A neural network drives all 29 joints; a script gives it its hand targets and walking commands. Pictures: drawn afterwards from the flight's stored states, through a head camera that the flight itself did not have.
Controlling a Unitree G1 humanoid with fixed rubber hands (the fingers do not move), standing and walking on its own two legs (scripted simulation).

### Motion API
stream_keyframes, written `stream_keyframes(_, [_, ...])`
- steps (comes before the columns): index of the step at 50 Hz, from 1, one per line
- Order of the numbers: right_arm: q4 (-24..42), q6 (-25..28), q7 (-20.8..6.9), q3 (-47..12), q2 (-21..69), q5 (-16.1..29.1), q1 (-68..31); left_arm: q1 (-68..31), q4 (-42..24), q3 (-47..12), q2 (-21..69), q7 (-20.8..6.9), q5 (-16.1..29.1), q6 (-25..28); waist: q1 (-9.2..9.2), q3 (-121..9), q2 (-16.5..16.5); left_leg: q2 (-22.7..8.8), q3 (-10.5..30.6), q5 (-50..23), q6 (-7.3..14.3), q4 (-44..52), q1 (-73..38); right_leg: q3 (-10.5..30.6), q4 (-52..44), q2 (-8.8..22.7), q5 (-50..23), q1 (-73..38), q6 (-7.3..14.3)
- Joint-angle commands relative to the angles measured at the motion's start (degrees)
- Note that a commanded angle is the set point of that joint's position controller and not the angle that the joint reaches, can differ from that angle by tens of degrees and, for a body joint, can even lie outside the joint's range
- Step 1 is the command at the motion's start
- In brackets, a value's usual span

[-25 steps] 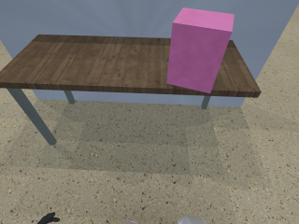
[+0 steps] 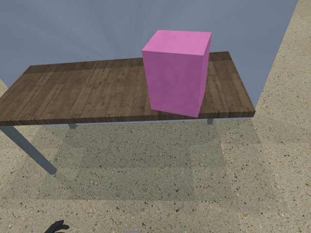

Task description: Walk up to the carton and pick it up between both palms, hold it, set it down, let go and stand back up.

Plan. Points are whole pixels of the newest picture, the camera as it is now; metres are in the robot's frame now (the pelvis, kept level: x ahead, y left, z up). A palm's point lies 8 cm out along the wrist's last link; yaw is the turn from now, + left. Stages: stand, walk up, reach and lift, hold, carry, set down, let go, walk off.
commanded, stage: walk up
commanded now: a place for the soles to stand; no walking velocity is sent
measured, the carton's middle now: (178, 74) +0.72 -0.05 +0.02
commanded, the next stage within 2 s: none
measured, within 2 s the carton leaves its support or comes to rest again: neither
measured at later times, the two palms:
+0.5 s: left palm out of the picture +0.12 +0.26 -0.10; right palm out of the picture +0.13 -0.40 -0.12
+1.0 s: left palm (88, 194) +0.27 +0.27 -0.12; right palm out of the picture +0.23 -0.38 -0.10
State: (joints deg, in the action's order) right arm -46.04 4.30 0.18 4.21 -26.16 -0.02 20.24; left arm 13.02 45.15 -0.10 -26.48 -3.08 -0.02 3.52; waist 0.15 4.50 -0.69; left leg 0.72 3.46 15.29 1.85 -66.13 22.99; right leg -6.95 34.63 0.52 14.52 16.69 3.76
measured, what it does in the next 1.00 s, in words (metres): walks ahead: left foot, then right foot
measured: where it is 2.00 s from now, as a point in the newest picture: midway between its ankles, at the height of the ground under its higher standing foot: (180, 227)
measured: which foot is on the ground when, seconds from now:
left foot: up 0.00-0.20, down 0.22-0.36, up 0.38-0.76, down 0.78-1.00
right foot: down 0.00-0.20, up 0.22-0.36, down 0.38-0.80, up 0.82-1.00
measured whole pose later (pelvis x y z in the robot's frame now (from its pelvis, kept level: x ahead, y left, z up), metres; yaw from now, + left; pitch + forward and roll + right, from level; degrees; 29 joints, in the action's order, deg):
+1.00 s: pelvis +0.19 -0.04 -0.02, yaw +0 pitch -1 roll +1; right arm -47.1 4.0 0.6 4.4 -26.2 0.0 20.3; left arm 15.2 47.0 -0.1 -24.4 -1.4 0.0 3.7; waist 0.2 4.7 -1.2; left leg 2.0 2.9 21.1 1.5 -43.6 21.4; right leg -3.1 58.2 0.8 29.3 30.8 2.6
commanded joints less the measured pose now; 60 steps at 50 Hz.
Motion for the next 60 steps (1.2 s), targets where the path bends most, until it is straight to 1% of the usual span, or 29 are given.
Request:
stream_keyframes(1, [-3.7,-1.1,0.5,3.2,-13.2,1.0,9.9,1.2,-2.5,8.6,-12.7,0.6,-0.4,-0.4,0.00,-5.1,-9.9,-1.8,-3.5,0.0,-2.3,12.6,5.6,12.1,-23.9,7.2,-10.0,-16.5,-14.2])
stream_keyframes(6, [-3.5,-1.1,1.4,3.7,-12.6,0.9,16.5,-4.1,-5.0,8.9,-12.3,0.5,-1.0,-2.8,2.69,-11.1,-11.4,-0.3,-10.4,6.1,-1.2,33.8,-4.9,6.2,-19.2,5.3,-29.2,-21.7,-17.3])
stream_keyframes(9, [-6.4,-1.3,2.9,5.9,-13.5,0.1,29.3,-14.3,-8.1,7.6,-10.2,0.5,-1.7,-4.1,12.89,-13.0,-2.6,-1.4,-15.6,-4.8,5.6,52.7,-27.9,-1.3,4.3,-1.5,-21.4,-2.0,-17.9])
stream_keyframes(10, [-4.7,-1.4,3.7,6.6,-14.2,-0.9,23.6,-10.1,-7.7,7.0,-7.6,0.5,-1.4,-4.1,11.38,-13.1,16.9,-9.5,0.5,-6.0,10.5,48.0,-34.7,-0.3,25.7,-4.7,6.8,12.3,-13.6])
stream_keyframes(11, [1.6,-0.9,4.3,6.2,-16.3,-1.2,9.2,-0.9,-7.4,6.6,-6.2,0.4,-1.4,-4.2,2.36,-13.7,20.7,-26.2,31.5,22.6,16.8,47.4,-21.6,14.3,40.3,1.1,22.5,16.2,-7.1])
stream_keyframes(12, [5.4,0.2,4.7,6.4,-20.1,-0.8,-1.3,2.2,-6.2,8.2,-13.1,-0.1,-1.8,-3.9,-1.83,-7.1,13.7,-32.4,43.4,36.3,18.7,52.1,3.8,25.7,47.7,5.6,25.6,9.8,-3.0])
stream_keyframes(13, [6.2,0.8,5.1,6.0,-22.1,-0.8,-12.8,3.6,-4.7,9.0,-15.9,-0.9,-0.6,-3.9,-6.78,3.9,11.6,-34.3,41.2,34.6,17.4,56.0,29.4,28.8,48.4,8.1,23.7,-0.3,-2.0])
stream_keyframes(15, [7.8,1.0,3.7,3.6,-18.5,-2.7,-22.6,16.2,0.5,8.9,-13.0,-1.4,0.5,-3.4,-15.49,4.3,12.4,-19.0,17.1,28.6,7.2,48.9,36.0,19.9,22.2,6.1,20.3,-15.3,-0.3])
stream_keyframes(16, [7.4,0.1,2.9,3.5,-15.8,-3.8,-21.7,24.4,5.3,9.9,-13.0,-1.3,0.1,-2.8,-16.84,-0.5,6.4,-8.7,5.8,27.9,4.6,32.1,34.3,13.4,6.7,3.2,22.4,-24.7,-2.0])
stream_keyframes(17, [5.6,-0.8,2.6,2.9,-11.1,-4.4,-15.2,27.5,7.1,10.6,-14.2,-0.4,-0.4,-2.3,-15.72,1.1,-6.9,-0.9,0.9,23.8,2.7,9.8,34.0,16.8,-6.4,3.3,21.1,-24.5,-5.0])
stream_keyframes(18, [3.3,-1.4,2.1,1.1,-6.6,-3.8,-6.6,22.0,5.1,10.5,-16.0,0.7,-2.0,-1.6,-10.15,5.2,-14.7,5.4,4.8,19.1,1.6,-7.9,34.7,32.3,-12.2,8.1,33.0,-12.6,-6.4])
stream_keyframes(19, [1.4,-2.0,1.7,0.9,-7.3,-3.1,1.8,10.1,-0.7,9.9,-17.3,1.7,-2.6,-1.1,-2.30,7.8,-5.7,3.9,9.7,12.1,1.3,-11.0,32.0,45.7,-19.7,16.4,42.1,-3.5,-3.7])
stream_keyframes(21, [0.8,-1.8,0.7,3.7,-15.4,-1.6,-6.3,1.6,-1.1,8.9,-21.1,2.4,-1.0,-0.2,-0.75,12.6,-4.5,0.2,9.4,7.0,0.7,-10.5,27.3,62.9,-39.7,23.7,54.8,6.8,-0.4])
stream_keyframes(25, [-0.6,-1.5,-0.4,3.7,-13.7,-0.7,-4.8,4.6,0.3,8.4,-15.7,2.4,-1.3,1.5,-0.78,14.8,-6.1,-1.6,5.8,-1.3,0.0,0.5,19.6,31.7,-23.9,14.0,13.1,-2.6,-6.6])
stream_keyframes(29, [1.9,-1.4,-0.6,2.4,-11.0,-0.7,-8.6,10.2,0.3,8.3,-13.0,2.9,-0.4,1.8,-3.34,7.3,-7.5,-0.3,0.1,0.2,-0.5,10.9,16.6,19.4,-15.6,9.9,-28.2,-17.5,-5.1])
stream_keyframes(34, [5.4,-0.7,-1.0,0.9,-8.3,-0.7,-14.6,12.6,-0.5,8.5,-12.8,3.4,-0.7,0.6,-6.65,2.0,-8.9,0.0,-7.8,4.3,0.4,27.7,15.7,16.5,-8.2,8.9,-35.3,-27.8,-0.1])
stream_keyframes(37, [1.1,0.6,-0.2,2.3,-8.4,-1.4,0.1,5.2,-3.5,7.5,-11.8,3.3,-0.3,0.0,1.92,-6.5,-6.2,3.1,-11.8,-4.3,3.4,40.1,-10.0,8.9,9.9,6.8,-40.3,-16.7,2.0])
stream_keyframes(38, [-1.3,1.1,0.4,3.9,-11.0,-2.1,9.8,3.9,-5.0,6.4,-9.3,3.1,-0.2,0.2,6.70,-13.1,-1.7,0.3,-4.5,-7.9,6.4,39.0,-27.0,7.7,24.2,5.1,-32.6,-5.1,0.9])
stream_keyframes(39, [-1.0,1.1,1.0,5.9,-15.7,-2.7,14.7,5.0,-5.8,5.2,-5.3,2.9,0.1,0.7,8.89,-17.7,7.4,-9.9,15.5,0.4,11.4,36.1,-38.7,6.9,37.0,1.9,-13.8,10.5,-1.8])
stream_keyframes(40, [-0.3,1.1,1.2,6.1,-21.1,-1.0,14.5,3.7,-7.2,5.1,-5.5,2.9,0.4,1.3,8.60,-17.3,15.7,-23.6,45.2,-5.4,20.7,43.2,-42.1,7.9,45.6,-7.3,19.4,25.7,-4.2])
stream_keyframes(41, [0.5,1.2,1.2,5.4,-19.3,0.9,10.4,-2.2,-7.0,5.5,-10.5,3.6,-0.6,1.1,8.37,-10.7,6.4,-24.4,45.9,-6.5,23.0,43.4,-35.6,12.8,47.3,-2.1,21.2,29.4,-3.2])
stream_keyframes(43, [0.9,1.5,1.7,3.8,-16.1,0.5,8.3,-4.8,-7.0,5.3,-9.2,3.0,-0.3,1.5,6.54,-2.9,1.8,-20.5,32.6,-20.0,19.4,41.0,-26.9,13.0,42.5,1.7,18.3,29.0,-2.7])
stream_keyframes(46, [1.9,2.3,1.5,2.6,-13.6,-0.6,2.9,-0.4,-4.6,5.8,-8.5,1.4,-0.6,1.1,2.26,-2.9,5.7,-15.5,20.4,-24.3,14.1,39.0,-14.0,10.9,25.3,5.3,16.1,19.4,-2.4])
stream_keyframes(51, [3.0,2.5,1.2,3.4,-15.4,-0.5,0.1,1.7,-2.3,7.1,-9.3,0.5,-1.5,1.0,0.70,-7.1,10.3,-15.6,19.5,-2.9,12.9,37.4,-7.7,8.9,10.9,4.9,4.4,9.5,-1.3])
stream_keyframes(53, [3.6,1.9,1.3,2.4,-12.4,-0.5,-5.6,11.3,1.5,8.1,-10.0,1.2,-1.8,1.2,-5.62,-8.6,6.4,-11.1,11.7,1.6,7.9,28.3,7.1,7.8,2.8,2.7,-2.3,-11.8,-1.2])
stream_keyframes(54, [3.4,1.5,1.4,1.3,-8.2,-0.5,-4.6,17.5,3.2,9.3,-12.5,2.0,-2.4,1.6,-9.16,-10.7,-3.5,-5.4,6.1,0.1,4.9,12.7,13.2,13.1,-3.9,4.2,4.5,-20.7,-1.2])
stream_keyframes(55, [3.5,1.1,1.4,-0.3,-3.9,0.4,-1.6,17.5,2.1,10.0,-16.9,2.7,-2.6,1.8,-8.38,-10.2,-18.5,4.8,1.9,16.6,1.2,-1.2,20.6,38.4,-17.7,18.5,20.6,-19.8,0.2])
stream_keyframes(56, [1.5,-0.3,1.8,1.2,-10.0,0.2,0.7,11.0,0.6,9.7,-17.3,2.5,-2.2,1.4,-5.19,-7.2,-9.7,4.1,4.1,16.2,1.0,-3.8,21.1,48.6,-25.2,22.7,36.7,-12.7,1.5])
stream_keyframes(60, [-2.1,-1.2,0.8,2.7,-12.5,-0.1,3.7,2.0,-0.7,8.5,-13.5,2.4,-1.7,0.7,-0.82,5.3,-7.8,-1.6,1.9,8.0,0.8,-1.1,13.6,33.5,-25.4,15.2,32.0,1.3,-2.1])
